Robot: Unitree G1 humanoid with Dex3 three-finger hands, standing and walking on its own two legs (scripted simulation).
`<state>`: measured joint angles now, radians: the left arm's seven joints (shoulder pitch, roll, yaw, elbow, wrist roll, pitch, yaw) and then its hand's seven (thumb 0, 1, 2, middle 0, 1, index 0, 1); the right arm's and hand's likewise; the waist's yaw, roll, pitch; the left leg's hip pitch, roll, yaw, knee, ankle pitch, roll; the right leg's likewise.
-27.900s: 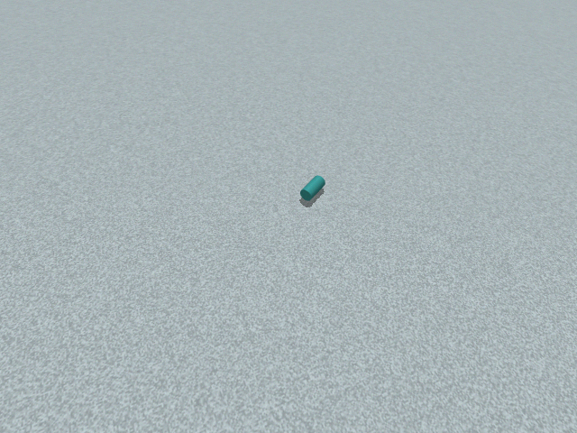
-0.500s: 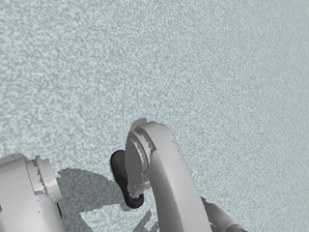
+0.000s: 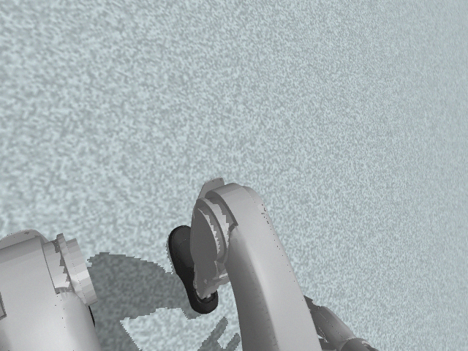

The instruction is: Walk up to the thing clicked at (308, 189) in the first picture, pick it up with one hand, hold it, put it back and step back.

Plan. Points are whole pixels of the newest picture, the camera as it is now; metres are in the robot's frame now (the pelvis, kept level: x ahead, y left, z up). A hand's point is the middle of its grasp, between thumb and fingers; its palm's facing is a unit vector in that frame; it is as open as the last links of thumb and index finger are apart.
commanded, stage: open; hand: left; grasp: from above
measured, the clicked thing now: out of the picture +0.46 +0.35 -0.27
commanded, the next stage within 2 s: withdraw in 0.42 s
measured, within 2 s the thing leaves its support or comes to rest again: neither
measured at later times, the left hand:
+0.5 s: hand out of the picture +0.45 +0.34 -0.24, palm faces -0.47 -0.11 -0.87, open 12.9 cm
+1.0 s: hand out of the picture +0.47 +0.37 -0.10, palm faces -0.36 -0.08 -0.93, open 13.5 cm
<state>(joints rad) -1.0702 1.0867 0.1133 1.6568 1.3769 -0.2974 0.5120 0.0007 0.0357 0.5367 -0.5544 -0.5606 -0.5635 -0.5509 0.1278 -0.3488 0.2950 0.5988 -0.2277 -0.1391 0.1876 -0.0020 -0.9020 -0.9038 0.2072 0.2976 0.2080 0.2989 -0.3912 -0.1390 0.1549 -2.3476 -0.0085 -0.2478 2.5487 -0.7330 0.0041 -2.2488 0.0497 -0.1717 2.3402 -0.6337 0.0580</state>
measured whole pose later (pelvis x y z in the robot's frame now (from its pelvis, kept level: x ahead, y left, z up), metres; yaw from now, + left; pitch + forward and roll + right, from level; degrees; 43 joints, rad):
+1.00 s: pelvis +0.00 -0.01 +0.04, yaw +5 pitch +35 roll -11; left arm -1.02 0.85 0.04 1.30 1.18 -0.06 0.26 0.00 -0.41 0.91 -0.18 -0.90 -0.18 -0.90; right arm 0.16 -0.30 0.13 0.64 -0.12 -0.05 0.22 0.00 -0.90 -0.90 0.21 0.30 0.21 0.30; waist -0.28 0.00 -0.06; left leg -2.30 -0.01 -0.16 2.39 -0.72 0.00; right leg -2.23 0.02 -0.10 2.25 -0.66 0.04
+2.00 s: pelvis +0.00 +0.00 +0.13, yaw +9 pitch +36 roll -8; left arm -0.53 0.61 0.08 0.70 0.71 0.01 0.01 0.00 0.64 0.86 -0.22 -0.35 -0.21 -0.36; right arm 0.19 -0.28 0.01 0.62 -0.01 0.06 0.09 0.00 -0.90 -0.90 0.21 0.30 0.21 0.30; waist -0.13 0.05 -0.18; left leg -2.05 -0.01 -0.10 2.09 -0.68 0.01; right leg -1.99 0.00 -0.06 1.99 -0.64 0.04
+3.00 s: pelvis +0.09 +0.00 +0.41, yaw +15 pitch +11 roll -3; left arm 0.52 0.22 0.03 -0.14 -0.06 0.46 0.03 0.01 0.90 0.90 -0.20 -0.30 -0.20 -0.30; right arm 0.30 -0.22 0.05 0.51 0.02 -0.20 -0.19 0.01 -0.90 -0.90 0.21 0.30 0.21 0.30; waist -0.05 0.05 -0.19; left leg -0.69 0.02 -0.07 1.01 -0.50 -0.01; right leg -0.65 0.01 -0.05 0.93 -0.46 0.01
